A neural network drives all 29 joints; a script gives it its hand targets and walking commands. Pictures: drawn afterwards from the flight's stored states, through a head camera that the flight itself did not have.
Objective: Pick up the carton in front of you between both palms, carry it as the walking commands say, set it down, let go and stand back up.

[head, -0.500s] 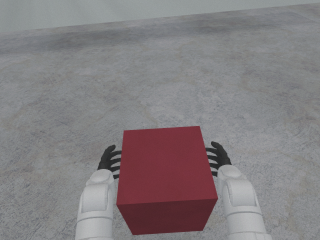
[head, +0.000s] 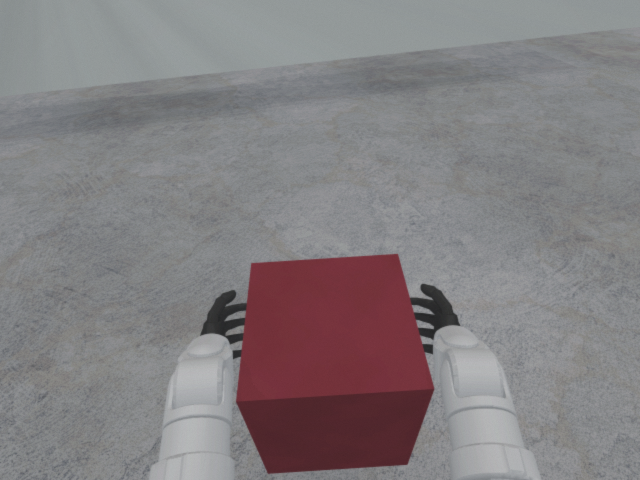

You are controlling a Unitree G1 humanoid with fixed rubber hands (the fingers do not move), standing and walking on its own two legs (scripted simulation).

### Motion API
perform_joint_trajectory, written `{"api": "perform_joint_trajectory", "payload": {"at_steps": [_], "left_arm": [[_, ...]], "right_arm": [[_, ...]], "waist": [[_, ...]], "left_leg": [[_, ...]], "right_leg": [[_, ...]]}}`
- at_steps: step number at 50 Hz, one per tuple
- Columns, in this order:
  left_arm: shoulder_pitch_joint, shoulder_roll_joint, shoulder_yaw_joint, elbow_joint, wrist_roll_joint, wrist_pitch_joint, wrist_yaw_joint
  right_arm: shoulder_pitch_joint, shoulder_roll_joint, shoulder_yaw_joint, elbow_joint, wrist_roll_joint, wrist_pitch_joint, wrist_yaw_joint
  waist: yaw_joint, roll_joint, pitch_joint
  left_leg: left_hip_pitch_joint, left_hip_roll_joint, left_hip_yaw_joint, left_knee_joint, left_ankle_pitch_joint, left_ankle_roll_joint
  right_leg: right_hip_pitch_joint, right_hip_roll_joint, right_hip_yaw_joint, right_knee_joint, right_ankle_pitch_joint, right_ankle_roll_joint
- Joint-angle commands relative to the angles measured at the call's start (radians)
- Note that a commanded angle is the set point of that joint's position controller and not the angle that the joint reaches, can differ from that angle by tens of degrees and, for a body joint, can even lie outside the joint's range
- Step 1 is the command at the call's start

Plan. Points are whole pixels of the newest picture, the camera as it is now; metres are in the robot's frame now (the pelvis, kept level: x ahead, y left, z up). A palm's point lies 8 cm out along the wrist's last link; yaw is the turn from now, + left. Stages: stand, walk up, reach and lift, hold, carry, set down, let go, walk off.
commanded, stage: hold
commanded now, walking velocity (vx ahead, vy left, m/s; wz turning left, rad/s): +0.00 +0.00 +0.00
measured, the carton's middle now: (331, 366) +0.30 +0.00 -0.04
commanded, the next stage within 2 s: set down in 0.10 s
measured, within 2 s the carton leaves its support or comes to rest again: neither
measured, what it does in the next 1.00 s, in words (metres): lowers itself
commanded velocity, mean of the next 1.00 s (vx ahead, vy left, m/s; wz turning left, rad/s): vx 0.00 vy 0.00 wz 0.00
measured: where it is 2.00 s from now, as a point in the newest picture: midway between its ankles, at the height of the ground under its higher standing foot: outside the picture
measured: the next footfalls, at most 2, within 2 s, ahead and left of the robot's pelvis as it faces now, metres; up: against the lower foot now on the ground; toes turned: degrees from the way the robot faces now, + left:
none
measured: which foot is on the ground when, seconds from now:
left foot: down 0.00-1.00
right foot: down 0.00-1.00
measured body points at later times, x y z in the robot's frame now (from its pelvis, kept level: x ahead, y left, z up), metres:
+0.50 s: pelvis -0.01 +0.00 -0.02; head +0.00 -0.01 +0.43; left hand +0.33 +0.18 +0.00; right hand +0.36 -0.12 +0.00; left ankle +0.03 +0.11 -0.74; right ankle +0.05 -0.11 -0.74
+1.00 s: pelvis -0.01 -0.02 -0.12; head +0.21 -0.02 +0.27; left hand +0.40 +0.17 -0.19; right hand +0.43 -0.13 -0.20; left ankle +0.03 +0.11 -0.74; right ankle +0.05 -0.11 -0.74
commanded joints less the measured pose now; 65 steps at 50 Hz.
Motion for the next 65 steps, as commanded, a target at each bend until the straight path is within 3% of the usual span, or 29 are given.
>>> {"api": "perform_joint_trajectory", "payload": {"at_steps": [1, 6, 8, 13, 19, 22, 26, 31, 38, 42, 47, 51, 58, 65], "left_arm": [[-0.539, -0.933, -0.495, 0.003, -0.246, -0.043, -0.264], [-0.591, -0.956, -0.476, 0.037, -0.239, -0.054, -0.274], [-0.653, -0.963, -0.458, 0.076, -0.236, -0.060, -0.279], [-0.790, -0.924, -0.263, 0.286, -0.151, -0.096, -0.270], [-0.783, -0.778, 0.010, 0.417, 0.008, -0.154, -0.178], [-0.732, -0.686, 0.071, 0.393, 0.062, -0.221, -0.142], [-0.705, -0.642, 0.016, 0.350, 0.046, -0.371, -0.119], [-0.759, -0.781, -0.209, 0.293, -0.067, -0.554, -0.117], [-0.843, -0.854, -0.463, 0.180, -0.172, -0.607, -0.116], [-0.828, -0.868, -0.437, 0.219, -0.177, -0.556, -0.136], [-0.869, -0.867, -0.314, 0.323, -0.136, -0.487, -0.176], [-0.947, -0.881, -0.286, 0.343, -0.138, -0.479, -0.182], [-1.073, -0.877, -0.307, 0.324, -0.166, -0.492, -0.124], [-1.233, -0.859, -0.340, 0.270, -0.211, -0.471, -0.057]], "right_arm": [[-0.515, 0.955, 0.471, 0.016, 0.236, -0.044, 0.266], [-0.596, 0.976, 0.457, 0.054, 0.240, -0.056, 0.294], [-0.650, 0.970, 0.421, 0.094, 0.221, -0.064, 0.298], [-0.784, 0.899, 0.226, 0.279, 0.105, -0.100, 0.283], [-0.807, 0.706, -0.014, 0.417, -0.054, -0.173, 0.229], [-0.748, 0.624, -0.064, 0.419, -0.106, -0.247, 0.212], [-0.722, 0.574, -0.022, 0.402, -0.087, -0.399, 0.202], [-0.767, 0.712, 0.194, 0.377, 0.034, -0.576, 0.197], [-0.867, 0.817, 0.484, 0.238, 0.172, -0.619, 0.183], [-0.882, 0.820, 0.494, 0.236, 0.168, -0.570, 0.186], [-0.882, 0.809, 0.368, 0.377, 0.113, -0.501, 0.212], [-0.941, 0.789, 0.320, 0.416, 0.100, -0.495, 0.226], [-1.091, 0.718, 0.322, 0.413, 0.136, -0.514, 0.230], [-1.247, 0.651, 0.343, 0.403, 0.192, -0.491, 0.234]], "waist": [[-0.015, 0.028, -0.185], [-0.006, 0.047, -0.191], [-0.018, 0.037, -0.178], [-0.036, 0.006, -0.089], [-0.008, 0.010, -0.035], [-0.004, -0.008, -0.090], [-0.004, -0.012, -0.243], [-0.011, -0.005, -0.589], [0.017, -0.035, -1.160], [0.016, -0.060, -1.110], [-0.006, -0.063, -0.903], [-0.019, -0.040, -0.927], [-0.022, -0.027, -1.089], [-0.037, -0.022, -1.222]], "left_leg": [[-0.094, -0.052, -0.126, -0.126, -0.151, 0.023], [-0.095, -0.031, -0.133, -0.143, -0.262, 0.020], [-0.105, -0.026, -0.139, -0.137, -0.312, 0.021], [-0.135, -0.031, -0.139, -0.082, -0.374, 0.024], [-0.232, -0.048, -0.139, 0.004, -0.334, 0.019], [-0.276, -0.072, -0.116, 0.088, -0.164, 0.011], [-0.400, -0.097, -0.113, 0.214, 0.054, -0.006], [-0.484, -0.130, -0.094, 0.381, 0.241, -0.035], [-0.721, -0.156, -0.065, 0.583, 0.291, -0.040], [-0.889, -0.169, -0.054, 0.636, 0.198, -0.038], [-1.092, -0.171, -0.042, 0.685, 0.024, -0.029], [-1.161, -0.171, -0.038, 0.753, 0.039, -0.033], [-1.236, -0.183, -0.033, 0.891, 0.078, -0.054], [-1.258, -0.194, -0.010, 1.022, 0.011, -0.068]], "right_leg": [[0.077, 0.088, 0.111, -0.050, -0.115, -0.025], [0.048, 0.093, 0.100, -0.032, -0.187, -0.020], [0.030, 0.093, 0.098, -0.021, -0.218, -0.020], [-0.043, 0.091, 0.100, 0.014, -0.287, -0.029], [-0.142, 0.097, 0.095, 0.103, -0.262, -0.033], [-0.233, 0.101, 0.104, 0.145, -0.176, -0.036], [-0.365, 0.119, 0.112, 0.257, 0.012, -0.028], [-0.452, 0.132, 0.123, 0.403, 0.206, -0.007], [-0.399, 0.129, 0.143, 0.614, 0.428, 0.018], [-0.520, 0.133, 0.143, 0.650, 0.354, 0.034], [-0.746, 0.138, 0.134, 0.677, 0.152, 0.027], [-0.867, 0.145, 0.122, 0.747, 0.136, 0.016], [-1.035, 0.163, 0.089, 0.908, 0.138, 0.016], [-1.157, 0.176, 0.050, 1.038, 0.042, 0.021]]}}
